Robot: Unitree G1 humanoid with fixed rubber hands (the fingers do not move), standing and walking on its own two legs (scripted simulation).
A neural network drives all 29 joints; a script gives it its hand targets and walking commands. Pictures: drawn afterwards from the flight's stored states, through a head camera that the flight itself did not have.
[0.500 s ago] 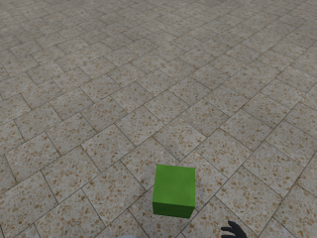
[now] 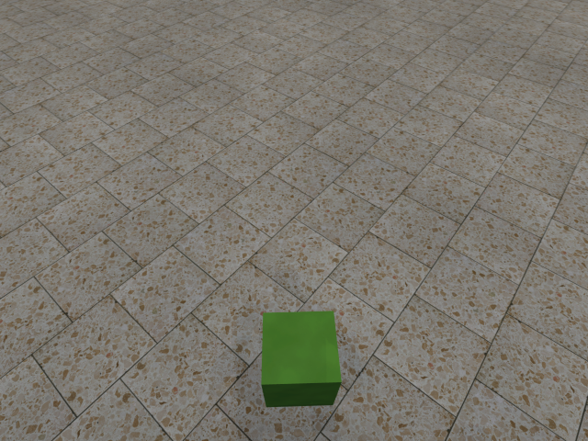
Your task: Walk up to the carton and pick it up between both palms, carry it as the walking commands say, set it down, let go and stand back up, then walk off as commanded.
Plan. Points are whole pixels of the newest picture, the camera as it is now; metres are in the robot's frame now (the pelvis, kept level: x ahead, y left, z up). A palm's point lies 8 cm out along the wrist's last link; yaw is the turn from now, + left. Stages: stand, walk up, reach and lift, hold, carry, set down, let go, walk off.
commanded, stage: walk up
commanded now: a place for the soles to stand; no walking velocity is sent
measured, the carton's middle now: (299, 360) +0.43 -0.02 -0.64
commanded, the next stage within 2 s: reach and lift in 1.30 s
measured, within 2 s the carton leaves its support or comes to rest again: neither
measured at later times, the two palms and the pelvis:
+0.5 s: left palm out of the picture +0.10 +0.23 -0.12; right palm out of the picture +0.05 -0.27 -0.15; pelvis +0.01 -0.01 -0.01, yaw -6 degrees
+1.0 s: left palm out of the picture +0.10 +0.23 -0.13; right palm out of the picture +0.02 -0.26 -0.13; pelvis +0.01 +0.00 +0.00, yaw -9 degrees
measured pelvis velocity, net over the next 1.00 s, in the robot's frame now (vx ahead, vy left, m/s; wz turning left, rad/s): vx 0.01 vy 0.00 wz -0.16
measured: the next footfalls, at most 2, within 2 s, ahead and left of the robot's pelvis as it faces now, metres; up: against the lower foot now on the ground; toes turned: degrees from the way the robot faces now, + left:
none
